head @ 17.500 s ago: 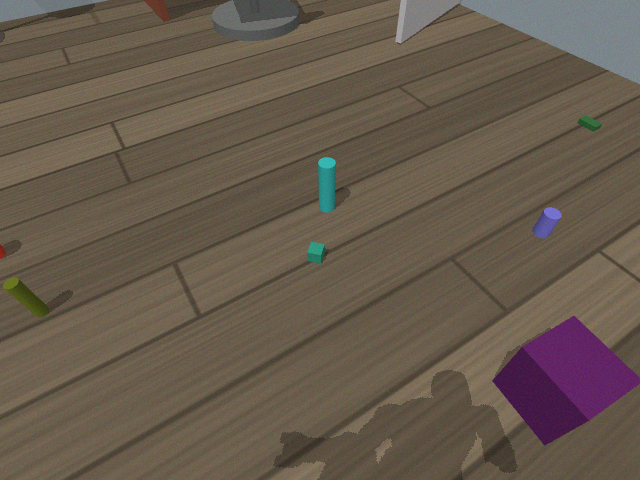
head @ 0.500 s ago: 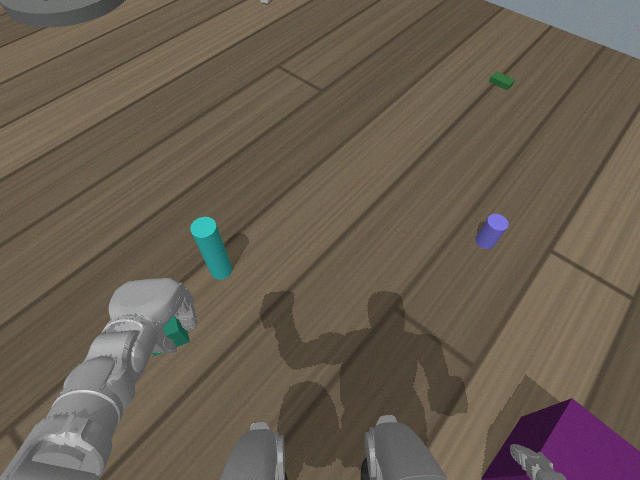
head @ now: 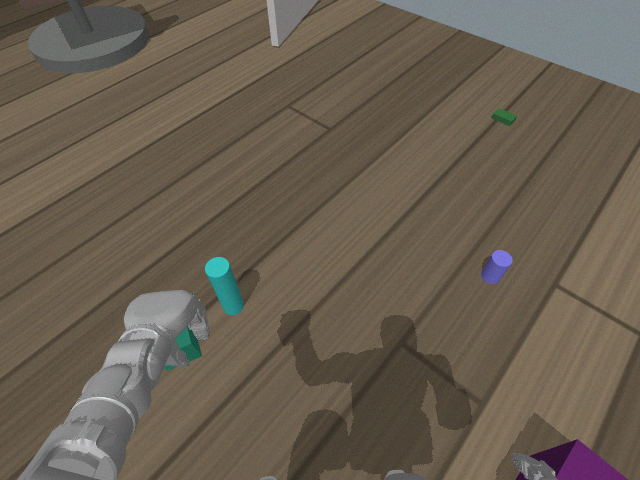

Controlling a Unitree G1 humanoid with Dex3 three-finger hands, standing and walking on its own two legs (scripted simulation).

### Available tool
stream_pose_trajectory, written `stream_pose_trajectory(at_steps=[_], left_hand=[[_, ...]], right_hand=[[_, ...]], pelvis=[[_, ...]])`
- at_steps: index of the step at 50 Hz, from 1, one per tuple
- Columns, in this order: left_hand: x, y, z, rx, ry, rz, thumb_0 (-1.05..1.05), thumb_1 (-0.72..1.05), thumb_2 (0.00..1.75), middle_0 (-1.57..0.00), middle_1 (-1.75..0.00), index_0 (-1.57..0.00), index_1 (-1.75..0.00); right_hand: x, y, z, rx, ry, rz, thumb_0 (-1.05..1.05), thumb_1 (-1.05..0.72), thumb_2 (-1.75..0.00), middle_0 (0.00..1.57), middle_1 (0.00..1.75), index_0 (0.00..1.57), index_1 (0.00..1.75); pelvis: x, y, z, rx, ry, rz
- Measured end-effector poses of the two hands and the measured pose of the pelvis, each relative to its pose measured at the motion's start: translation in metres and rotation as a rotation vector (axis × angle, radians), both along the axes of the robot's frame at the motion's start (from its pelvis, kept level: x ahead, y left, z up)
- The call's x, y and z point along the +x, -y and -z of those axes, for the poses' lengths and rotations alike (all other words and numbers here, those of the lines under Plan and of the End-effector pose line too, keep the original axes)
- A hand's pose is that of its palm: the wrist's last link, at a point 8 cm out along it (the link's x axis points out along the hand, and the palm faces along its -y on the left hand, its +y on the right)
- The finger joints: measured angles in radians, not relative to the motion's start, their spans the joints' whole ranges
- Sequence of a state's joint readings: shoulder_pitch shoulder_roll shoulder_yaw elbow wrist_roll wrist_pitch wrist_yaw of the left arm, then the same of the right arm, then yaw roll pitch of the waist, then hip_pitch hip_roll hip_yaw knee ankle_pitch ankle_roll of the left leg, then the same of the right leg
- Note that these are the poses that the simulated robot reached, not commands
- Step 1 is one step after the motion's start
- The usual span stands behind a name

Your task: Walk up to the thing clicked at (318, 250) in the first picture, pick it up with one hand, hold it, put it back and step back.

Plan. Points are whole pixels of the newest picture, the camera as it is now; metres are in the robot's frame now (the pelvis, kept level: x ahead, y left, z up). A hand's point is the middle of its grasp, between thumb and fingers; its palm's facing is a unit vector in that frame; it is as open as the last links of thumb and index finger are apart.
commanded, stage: hold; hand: left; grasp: from above
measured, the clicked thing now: (175, 341) +0.33 +0.23 -0.11
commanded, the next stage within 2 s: crouch in 1.78 s
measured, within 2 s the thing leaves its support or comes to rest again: neither
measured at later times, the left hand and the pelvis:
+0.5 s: hand (167, 337) +0.31 +0.22 -0.03, palm faces -0.48 -0.03 -0.87, open 6.1 cm; pelvis +0.01 +0.00 +0.02, yaw +0 degrees
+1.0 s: hand (165, 353) +0.28 +0.21 -0.02, palm faces -0.47 -0.03 -0.88, open 6.3 cm; pelvis -0.02 -0.01 +0.02, yaw -1 degrees
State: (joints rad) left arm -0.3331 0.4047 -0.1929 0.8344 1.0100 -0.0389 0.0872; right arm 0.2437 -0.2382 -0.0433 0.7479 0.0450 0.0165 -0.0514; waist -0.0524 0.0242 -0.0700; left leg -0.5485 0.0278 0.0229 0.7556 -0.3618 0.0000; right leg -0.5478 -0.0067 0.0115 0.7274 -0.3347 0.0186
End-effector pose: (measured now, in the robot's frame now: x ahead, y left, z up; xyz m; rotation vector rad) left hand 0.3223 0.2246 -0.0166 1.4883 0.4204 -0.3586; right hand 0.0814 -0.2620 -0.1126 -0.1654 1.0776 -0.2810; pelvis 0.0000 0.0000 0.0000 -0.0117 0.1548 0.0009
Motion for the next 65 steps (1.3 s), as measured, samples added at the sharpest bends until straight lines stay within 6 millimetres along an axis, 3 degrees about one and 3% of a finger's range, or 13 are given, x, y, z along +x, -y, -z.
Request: stream_pose_trajectory(at_steps=[19, 43, 65], left_hand=[[0.001, 0.004, -0.033, 0.0, 0.002, 0.032, -0.08, 0.39, 0.23, -0.86, -0.23, -1.12, -0.28], [-0.032, 0.016, -0.05, -0.01, 0.003, 0.061, -0.08, 0.4, 0.22, -0.85, -0.23, -1.08, -0.27], [-0.04, 0.015, -0.071, -0.012, 0.022, 0.072, -0.07, 0.41, 0.23, -0.84, -0.25, -1.06, -0.29]], right_hand=[[0.028, 0.003, -0.018, 0.01, 0.054, -0.012, 0.0, -0.9, -0.89, 0.2, 0.3, 0.2, 0.3], [0.024, 0.005, -0.026, 0.019, 0.1, -0.037, 0.0, -0.9, -0.89, 0.2, 0.3, 0.2, 0.3], [0.037, -0.003, -0.034, 0.029, 0.159, -0.058, 0.01, -0.9, -0.9, 0.2, 0.3, 0.2, 0.3]], pelvis=[[0.01, 0.002, -0.014, 0.007, 0.062, 0.006], [-0.013, 0.009, -0.022, 0.017, 0.127, 0.012], [-0.019, 0.009, -0.025, 0.018, 0.159, 0.015]])
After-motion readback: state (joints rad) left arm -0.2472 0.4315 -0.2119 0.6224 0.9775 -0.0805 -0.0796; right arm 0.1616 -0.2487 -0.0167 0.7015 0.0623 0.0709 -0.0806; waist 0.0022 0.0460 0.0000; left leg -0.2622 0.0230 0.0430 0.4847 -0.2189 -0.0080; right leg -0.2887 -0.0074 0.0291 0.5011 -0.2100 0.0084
